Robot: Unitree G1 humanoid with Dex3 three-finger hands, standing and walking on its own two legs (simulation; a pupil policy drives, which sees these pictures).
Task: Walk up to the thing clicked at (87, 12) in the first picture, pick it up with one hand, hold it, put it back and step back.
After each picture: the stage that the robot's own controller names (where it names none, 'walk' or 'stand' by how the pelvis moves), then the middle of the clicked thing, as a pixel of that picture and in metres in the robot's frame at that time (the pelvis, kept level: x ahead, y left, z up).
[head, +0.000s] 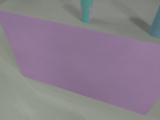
stand; (86, 0) +0.89 +0.00 +0.09
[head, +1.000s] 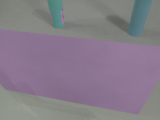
walk; (55, 3) +0.77 +0.20 +0.11
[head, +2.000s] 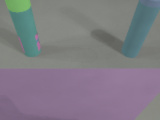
rise first; (25, 26) +0.51 +0.23 +0.13
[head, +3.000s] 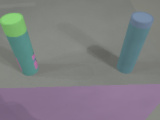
stand; (22, 48) +0.47 +0.24 +0.09
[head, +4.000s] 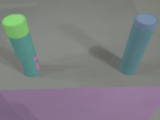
stand; (24, 49) +0.46 +0.23 +0.09
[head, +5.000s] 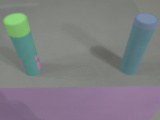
stand; (25, 48) +0.47 +0.23 +0.09
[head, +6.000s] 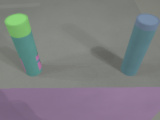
stand; (26, 48) +0.47 +0.22 +0.09
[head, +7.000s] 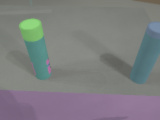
rise first; (37, 52) +0.46 +0.20 +0.09
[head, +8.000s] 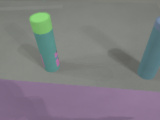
go down; (46, 45) +0.49 +0.19 +0.09
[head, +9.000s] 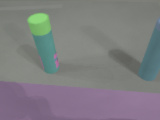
go down; (45, 46) +0.48 +0.19 +0.09
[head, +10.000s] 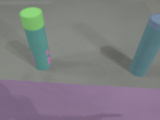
go down; (38, 42) +0.50 +0.18 +0.10
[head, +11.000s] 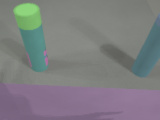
go down; (34, 42) +0.47 +0.17 +0.11
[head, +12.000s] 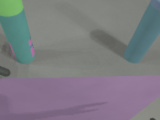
close in; (17, 30) +0.47 +0.19 +0.13
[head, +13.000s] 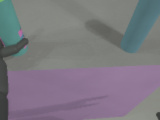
close; (5, 21) +0.49 +0.20 +0.15
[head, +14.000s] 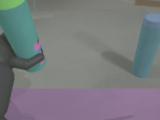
lift; (20, 31) +0.33 +0.15 +0.30
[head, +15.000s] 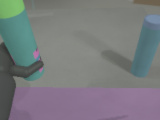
hold; (19, 39) +0.33 +0.17 +0.27
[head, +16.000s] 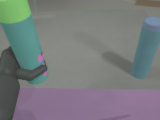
hold; (25, 44) +0.33 +0.16 +0.26
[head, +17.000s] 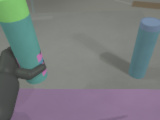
crouch; (24, 43) +0.34 +0.16 +0.25
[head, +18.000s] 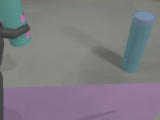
crouch; (7, 3) +0.45 +0.19 +0.30
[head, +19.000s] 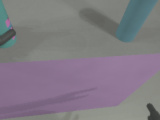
lower; out of the picture +0.51 +0.20 +0.16
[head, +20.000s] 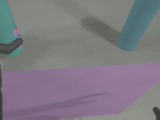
lower; out of the picture +0.49 +0.20 +0.15
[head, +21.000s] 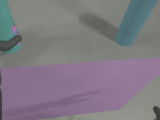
lower; out of the picture +0.50 +0.19 +0.16
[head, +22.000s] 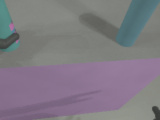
lower; out of the picture +0.50 +0.20 +0.16
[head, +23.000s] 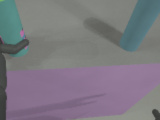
loosen; (7, 20) +0.49 +0.18 +0.15
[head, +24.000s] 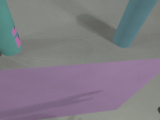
withdraw; out of the picture +0.49 +0.19 +0.15
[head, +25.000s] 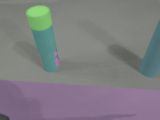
sink last; (45, 43) +0.47 +0.17 +0.12
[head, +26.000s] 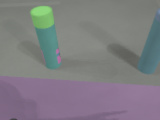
stand; (48, 41) +0.49 +0.17 +0.12
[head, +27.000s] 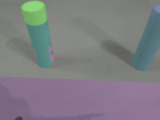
stand; (40, 38) +0.49 +0.17 +0.12
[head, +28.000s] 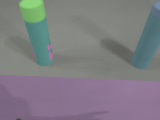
stand; (39, 36) +0.49 +0.17 +0.13
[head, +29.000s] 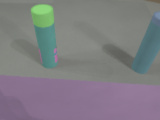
stand; (46, 40) +0.50 +0.16 +0.11
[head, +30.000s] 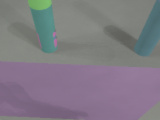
walk; (44, 23) +0.53 +0.15 +0.11
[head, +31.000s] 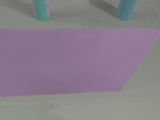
walk; out of the picture +0.69 +0.21 +0.11
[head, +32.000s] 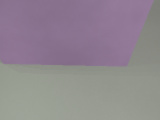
stand; out of the picture +1.04 +0.20 +0.12
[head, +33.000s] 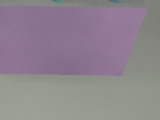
stand; out of the picture +1.05 +0.19 +0.10
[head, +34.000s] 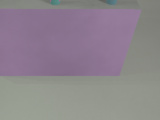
stand; out of the picture +1.08 +0.20 +0.09
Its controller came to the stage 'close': yes
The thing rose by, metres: 0.20
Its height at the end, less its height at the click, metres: +0.00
